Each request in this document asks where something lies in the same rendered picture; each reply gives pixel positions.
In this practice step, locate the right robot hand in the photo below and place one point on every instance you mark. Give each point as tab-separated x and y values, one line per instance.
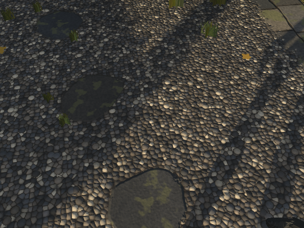
284	223

